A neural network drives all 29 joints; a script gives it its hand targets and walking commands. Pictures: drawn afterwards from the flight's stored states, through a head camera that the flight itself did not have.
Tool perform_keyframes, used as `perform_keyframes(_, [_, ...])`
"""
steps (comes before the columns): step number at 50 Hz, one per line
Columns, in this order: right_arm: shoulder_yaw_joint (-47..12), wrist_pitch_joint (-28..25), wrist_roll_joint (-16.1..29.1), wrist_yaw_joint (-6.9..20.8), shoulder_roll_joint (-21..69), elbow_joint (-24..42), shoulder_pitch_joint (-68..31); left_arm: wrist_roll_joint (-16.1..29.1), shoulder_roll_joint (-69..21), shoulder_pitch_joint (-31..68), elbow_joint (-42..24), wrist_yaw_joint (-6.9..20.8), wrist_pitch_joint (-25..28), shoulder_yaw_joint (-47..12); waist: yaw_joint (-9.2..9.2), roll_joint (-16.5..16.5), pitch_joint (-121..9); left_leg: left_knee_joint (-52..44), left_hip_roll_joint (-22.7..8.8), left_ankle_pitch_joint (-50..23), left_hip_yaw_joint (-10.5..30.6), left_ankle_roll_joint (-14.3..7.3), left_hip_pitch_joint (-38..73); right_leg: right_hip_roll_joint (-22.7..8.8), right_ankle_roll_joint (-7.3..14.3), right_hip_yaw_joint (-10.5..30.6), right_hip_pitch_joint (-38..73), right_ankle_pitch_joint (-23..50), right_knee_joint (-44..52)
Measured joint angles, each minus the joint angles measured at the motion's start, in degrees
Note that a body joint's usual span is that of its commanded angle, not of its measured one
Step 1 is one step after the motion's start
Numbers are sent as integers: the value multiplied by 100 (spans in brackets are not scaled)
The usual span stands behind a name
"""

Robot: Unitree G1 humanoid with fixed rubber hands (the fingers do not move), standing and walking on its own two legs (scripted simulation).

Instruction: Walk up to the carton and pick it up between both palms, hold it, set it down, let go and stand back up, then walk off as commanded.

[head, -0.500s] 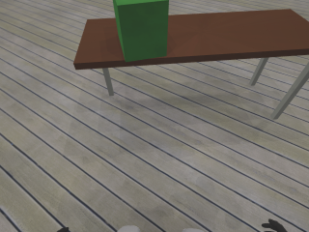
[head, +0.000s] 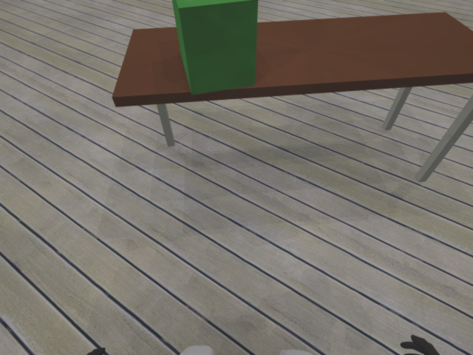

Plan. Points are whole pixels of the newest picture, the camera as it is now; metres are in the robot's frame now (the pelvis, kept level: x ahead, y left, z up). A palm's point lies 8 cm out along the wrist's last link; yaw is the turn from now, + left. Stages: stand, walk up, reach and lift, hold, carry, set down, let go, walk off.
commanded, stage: stand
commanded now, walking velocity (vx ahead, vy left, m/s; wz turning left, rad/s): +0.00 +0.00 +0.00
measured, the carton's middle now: (212, 31) +1.05 +0.13 +0.05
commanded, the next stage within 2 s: none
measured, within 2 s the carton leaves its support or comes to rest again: neither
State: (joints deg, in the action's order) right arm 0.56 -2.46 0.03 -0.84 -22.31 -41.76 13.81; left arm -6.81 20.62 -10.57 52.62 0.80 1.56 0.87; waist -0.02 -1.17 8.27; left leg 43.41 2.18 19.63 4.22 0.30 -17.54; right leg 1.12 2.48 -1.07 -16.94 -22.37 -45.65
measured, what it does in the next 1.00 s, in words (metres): stands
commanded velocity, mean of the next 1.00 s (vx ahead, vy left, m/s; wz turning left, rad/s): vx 0.00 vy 0.00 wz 0.00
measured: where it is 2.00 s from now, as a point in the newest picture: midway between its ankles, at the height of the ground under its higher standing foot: outside the picture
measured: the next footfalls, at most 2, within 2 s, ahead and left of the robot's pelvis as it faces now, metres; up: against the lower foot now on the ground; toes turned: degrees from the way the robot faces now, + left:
none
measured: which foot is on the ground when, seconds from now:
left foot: down 0.00-1.00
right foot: down 0.00-1.00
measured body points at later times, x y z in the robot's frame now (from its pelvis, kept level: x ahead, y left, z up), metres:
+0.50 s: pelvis +0.00 +0.00 +0.00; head +0.01 +0.00 +0.45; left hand +0.09 +0.30 -0.12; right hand +0.12 -0.30 -0.09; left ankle +0.05 +0.14 -0.71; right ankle +0.03 -0.09 -0.71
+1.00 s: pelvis +0.00 +0.00 +0.00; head +0.02 +0.00 +0.45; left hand +0.09 +0.30 -0.12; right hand +0.12 -0.30 -0.10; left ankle +0.05 +0.14 -0.71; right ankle +0.03 -0.09 -0.71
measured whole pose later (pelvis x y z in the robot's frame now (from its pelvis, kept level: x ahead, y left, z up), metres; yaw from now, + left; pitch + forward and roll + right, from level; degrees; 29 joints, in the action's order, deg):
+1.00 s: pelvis +0.00 +0.00 +0.00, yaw +0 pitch -6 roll +1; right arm 0.6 -2.2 0.0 -0.8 -22.3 -41.8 13.8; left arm -6.8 20.6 -10.6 52.6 0.7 1.6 0.9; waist 0.0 -1.0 8.3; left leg 43.2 2.2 19.6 4.2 0.3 -17.5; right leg 1.1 2.5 -1.1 -16.9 -22.4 -45.5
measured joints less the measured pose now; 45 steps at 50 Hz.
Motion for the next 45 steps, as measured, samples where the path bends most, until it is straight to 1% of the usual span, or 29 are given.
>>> perform_keyframes(45, [0,16,0,2,0,0,0,1,0,0,0,-10,2,0,0,14,0,-19,-1,-4,0,0,1,0,3,0,0,2,18])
